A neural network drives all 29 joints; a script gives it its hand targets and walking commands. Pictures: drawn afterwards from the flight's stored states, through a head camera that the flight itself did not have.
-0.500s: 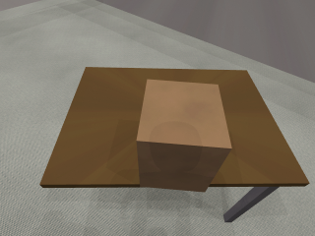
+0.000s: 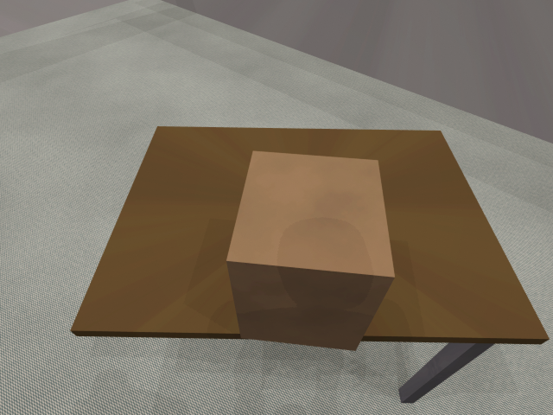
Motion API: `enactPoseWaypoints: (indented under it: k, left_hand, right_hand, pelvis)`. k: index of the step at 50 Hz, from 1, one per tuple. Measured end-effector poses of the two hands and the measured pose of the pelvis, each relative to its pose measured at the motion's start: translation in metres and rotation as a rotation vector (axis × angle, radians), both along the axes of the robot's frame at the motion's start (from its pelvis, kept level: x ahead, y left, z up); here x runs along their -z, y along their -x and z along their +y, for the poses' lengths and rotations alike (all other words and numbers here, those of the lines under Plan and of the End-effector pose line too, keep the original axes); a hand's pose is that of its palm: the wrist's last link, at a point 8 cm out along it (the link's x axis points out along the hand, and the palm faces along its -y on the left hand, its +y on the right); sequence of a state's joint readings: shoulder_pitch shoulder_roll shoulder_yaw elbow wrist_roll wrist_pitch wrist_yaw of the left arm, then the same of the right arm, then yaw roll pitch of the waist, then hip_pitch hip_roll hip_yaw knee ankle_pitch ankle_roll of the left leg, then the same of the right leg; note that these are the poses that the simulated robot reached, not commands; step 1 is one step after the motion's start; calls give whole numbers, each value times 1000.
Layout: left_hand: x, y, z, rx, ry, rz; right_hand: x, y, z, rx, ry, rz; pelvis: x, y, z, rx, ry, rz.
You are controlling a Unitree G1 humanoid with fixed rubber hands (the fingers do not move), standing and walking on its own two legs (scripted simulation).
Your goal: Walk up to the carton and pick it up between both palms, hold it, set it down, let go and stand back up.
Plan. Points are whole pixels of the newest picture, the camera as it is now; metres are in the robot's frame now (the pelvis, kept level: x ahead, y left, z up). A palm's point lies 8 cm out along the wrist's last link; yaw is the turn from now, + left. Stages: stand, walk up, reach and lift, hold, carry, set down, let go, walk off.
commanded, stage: walk up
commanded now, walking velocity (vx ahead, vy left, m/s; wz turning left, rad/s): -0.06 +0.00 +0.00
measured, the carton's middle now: (305, 253) +0.38 -0.05 +0.00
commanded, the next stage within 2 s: stand in 1.70 s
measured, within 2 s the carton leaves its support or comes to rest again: neither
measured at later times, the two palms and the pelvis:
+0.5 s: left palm out of the picture -0.03 +0.24 -0.15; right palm out of the picture -0.04 -0.19 -0.15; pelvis -0.04 +0.02 +0.00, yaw +0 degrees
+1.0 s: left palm out of the picture -0.04 +0.24 -0.16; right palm out of the picture -0.01 -0.23 -0.15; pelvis -0.06 +0.01 -0.01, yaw +0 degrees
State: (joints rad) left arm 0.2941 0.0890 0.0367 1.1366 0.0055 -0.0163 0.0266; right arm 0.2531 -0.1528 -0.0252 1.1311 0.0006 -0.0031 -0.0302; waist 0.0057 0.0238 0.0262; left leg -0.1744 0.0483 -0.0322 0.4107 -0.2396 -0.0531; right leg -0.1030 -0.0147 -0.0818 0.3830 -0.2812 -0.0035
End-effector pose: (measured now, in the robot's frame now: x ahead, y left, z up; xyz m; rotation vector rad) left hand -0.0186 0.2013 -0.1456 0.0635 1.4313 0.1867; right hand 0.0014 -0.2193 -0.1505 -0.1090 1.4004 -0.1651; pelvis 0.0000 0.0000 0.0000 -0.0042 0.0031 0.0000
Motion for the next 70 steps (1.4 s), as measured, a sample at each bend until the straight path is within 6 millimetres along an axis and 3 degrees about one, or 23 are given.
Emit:
enactPoseWaypoints:
  k: [4,16,23,31,36,41,46,53,57,61,65,70]
  left_hand:
    - [3,4,2,0,0,21]
    - [13,0,43,26,-89,-53]
    - [5,4,44,37,-41,-77]
    - [3,33,40,27,-26,-7]
    - [4,46,40,18,-46,29]
    - [6,47,39,19,-67,24]
    - [10,37,38,19,-66,-14]
    - [12,13,42,27,-51,-81]
    - [3,10,35,37,-61,-102]
    - [0,22,21,39,-88,-85]
    - [-10,40,-1,33,-80,-49]
    - [-9,50,-29,34,-36,-14]
  right_hand:
    - [-1,6,1,11,13,15]
    - [5,10,-10,8,74,-65]
    - [-4,34,17,9,25,-43]
    - [-2,58,34,20,-15,25]
    - [2,53,24,17,2,13]
    - [4,36,4,9,36,-40]
    - [1,19,-10,-8,73,-96]
    - [-5,19,-4,-20,81,-120]
    - [-4,23,-7,-16,53,-103]
    - [4,22,-24,18,35,-106]
    - [4,29,-38,29,20,-66]
    - [8,45,-38,30,-4,8]
  pelvis:
    - [2,3,0,5,0,0]
    - [15,38,6,5,3,-6]
    - [4,42,17,6,1,-3]
    - [2,45,21,1,-6,4]
    - [5,49,17,1,-6,11]
    - [9,55,10,3,-2,17]
    - [13,59,9,1,12,21]
    - [12,63,11,-7,13,29]
    - [7,63,1,-7,7,42]
    - [10,62,-17,-1,-7,46]
    - [3,56,-27,3,-19,34]
    - [1,47,-30,2,-20,18]
